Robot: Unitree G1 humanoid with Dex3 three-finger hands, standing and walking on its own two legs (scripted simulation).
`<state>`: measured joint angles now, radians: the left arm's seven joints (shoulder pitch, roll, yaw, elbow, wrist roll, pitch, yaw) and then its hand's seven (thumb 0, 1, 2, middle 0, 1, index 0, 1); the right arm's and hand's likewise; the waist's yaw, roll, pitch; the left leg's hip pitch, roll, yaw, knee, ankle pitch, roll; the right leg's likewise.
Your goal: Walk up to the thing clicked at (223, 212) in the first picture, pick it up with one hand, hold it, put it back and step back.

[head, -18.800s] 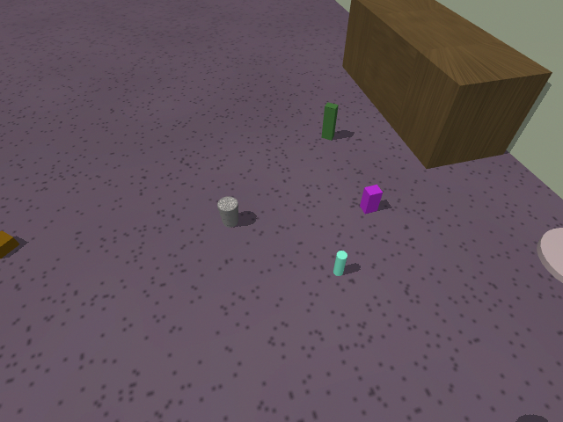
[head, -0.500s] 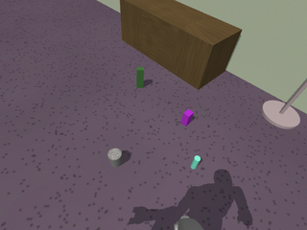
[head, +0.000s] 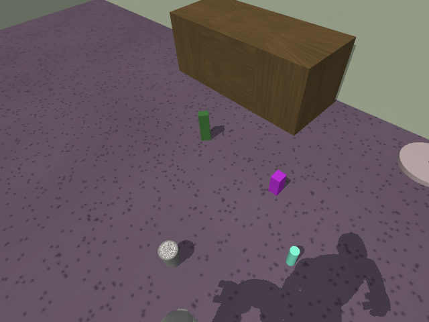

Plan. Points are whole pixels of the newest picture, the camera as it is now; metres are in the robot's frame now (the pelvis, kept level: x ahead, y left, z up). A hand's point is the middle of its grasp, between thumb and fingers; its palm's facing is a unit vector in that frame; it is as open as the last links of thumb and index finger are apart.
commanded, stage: walk up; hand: left
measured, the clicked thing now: (170, 255) +0.54 +0.27 -0.71
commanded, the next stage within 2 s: none
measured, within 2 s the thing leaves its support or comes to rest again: neither
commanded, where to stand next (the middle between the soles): +0.16 +0.02 m, yaw +2 degrees
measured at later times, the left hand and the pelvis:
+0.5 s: hand out of the picture +0.13 +0.29 -0.17, palm faces -0.02 -0.94 -0.34, open 7.4 cm; pelvis +0.08 +0.02 -0.01, yaw +1 degrees
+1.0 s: hand (105, 308) +0.19 +0.27 -0.15, palm faces +0.00 -0.94 -0.34, open 7.4 cm; pelvis +0.10 +0.01 +0.00, yaw +2 degrees
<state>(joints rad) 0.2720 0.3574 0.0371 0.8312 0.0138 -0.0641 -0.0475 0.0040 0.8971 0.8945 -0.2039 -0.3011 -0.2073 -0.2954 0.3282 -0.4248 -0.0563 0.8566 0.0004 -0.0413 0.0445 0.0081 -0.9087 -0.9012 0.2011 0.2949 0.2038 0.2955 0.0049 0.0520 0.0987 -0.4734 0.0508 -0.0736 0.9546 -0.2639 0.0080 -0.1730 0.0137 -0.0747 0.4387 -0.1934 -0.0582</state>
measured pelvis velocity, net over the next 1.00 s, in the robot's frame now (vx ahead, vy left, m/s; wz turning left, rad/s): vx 0.10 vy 0.01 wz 0.03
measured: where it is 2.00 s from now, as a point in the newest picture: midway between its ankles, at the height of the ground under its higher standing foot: outside the picture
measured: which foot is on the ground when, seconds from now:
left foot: up 0.00-0.18, down 0.20-1.00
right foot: down 0.00-0.22, up 0.24-0.54, down 0.56-1.00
